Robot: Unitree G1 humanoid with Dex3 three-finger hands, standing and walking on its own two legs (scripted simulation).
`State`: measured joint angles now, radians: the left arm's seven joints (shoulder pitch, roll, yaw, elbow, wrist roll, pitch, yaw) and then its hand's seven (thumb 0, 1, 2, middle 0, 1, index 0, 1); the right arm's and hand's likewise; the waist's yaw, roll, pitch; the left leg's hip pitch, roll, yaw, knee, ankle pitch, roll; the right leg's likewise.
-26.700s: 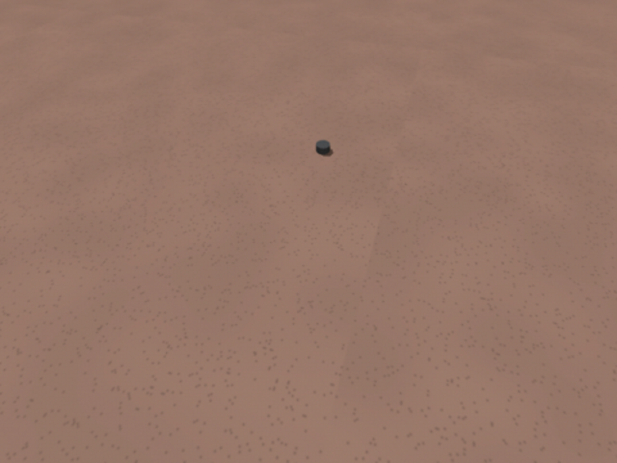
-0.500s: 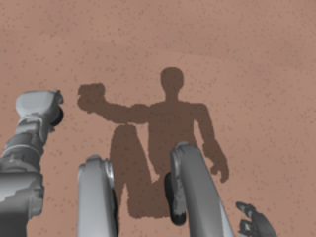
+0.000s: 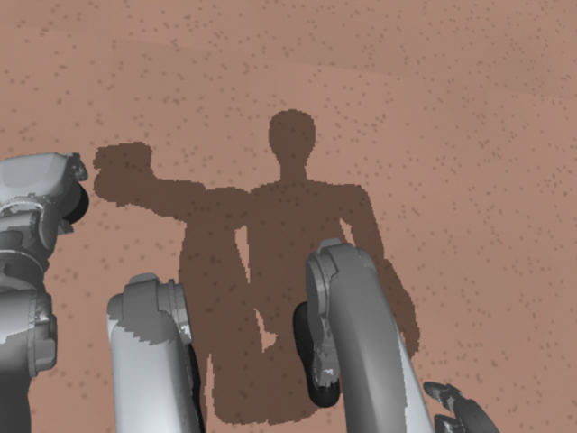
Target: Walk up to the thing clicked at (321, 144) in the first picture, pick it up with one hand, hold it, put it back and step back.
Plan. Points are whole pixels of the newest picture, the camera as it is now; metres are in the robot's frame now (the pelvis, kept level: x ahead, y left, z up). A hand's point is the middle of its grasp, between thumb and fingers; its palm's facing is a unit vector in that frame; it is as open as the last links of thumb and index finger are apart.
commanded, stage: crouch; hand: left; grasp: from above
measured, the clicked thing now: (57, 199) +0.46 +0.28 -0.20
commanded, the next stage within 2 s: lower in 0.22 s
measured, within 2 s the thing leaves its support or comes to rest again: rests again in 1.78 s
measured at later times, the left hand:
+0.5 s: hand (61, 204) +0.46 +0.28 -0.22, palm faces -0.48 -0.06 -0.87, open 9.4 cm
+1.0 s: hand (78, 205) +0.47 +0.27 -0.27, palm faces -0.45 -0.09 -0.89, open 9.4 cm
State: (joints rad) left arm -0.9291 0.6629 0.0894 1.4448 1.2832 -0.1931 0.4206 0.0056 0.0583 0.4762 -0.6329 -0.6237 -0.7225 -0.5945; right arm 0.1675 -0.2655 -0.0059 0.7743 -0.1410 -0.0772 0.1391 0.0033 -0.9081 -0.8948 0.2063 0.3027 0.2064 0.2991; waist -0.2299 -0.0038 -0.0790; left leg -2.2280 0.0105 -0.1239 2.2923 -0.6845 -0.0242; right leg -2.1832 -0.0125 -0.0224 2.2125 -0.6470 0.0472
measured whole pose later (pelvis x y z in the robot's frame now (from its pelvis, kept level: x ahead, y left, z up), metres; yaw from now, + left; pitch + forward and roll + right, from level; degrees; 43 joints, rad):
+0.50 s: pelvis +0.00 +0.00 -0.03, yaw -1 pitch +34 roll -7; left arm -0.99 0.74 0.10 1.54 1.28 -0.21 0.43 0.00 0.05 0.45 -0.67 -0.59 -0.75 -0.56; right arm 0.15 -0.28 0.05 0.77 -0.16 -0.09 0.16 0.00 -0.91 -0.89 0.21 0.30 0.21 0.30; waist -0.26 -0.02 -0.03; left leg -2.31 0.00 -0.15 2.41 -0.70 -0.03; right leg -2.26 0.00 -0.03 2.32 -0.66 0.06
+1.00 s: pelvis +0.01 +0.00 -0.06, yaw -4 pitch +32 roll -10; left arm -1.00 0.83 0.17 1.65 1.32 -0.23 0.56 0.00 0.06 0.44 -0.66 -0.59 -0.75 -0.57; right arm 0.12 -0.29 0.12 0.77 -0.23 -0.14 0.21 0.00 -0.90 -0.89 0.21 0.30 0.21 0.30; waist -0.32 -0.06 0.05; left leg -2.37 0.00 -0.20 2.53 -0.73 -0.03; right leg -2.30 0.01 -0.06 2.40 -0.66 0.07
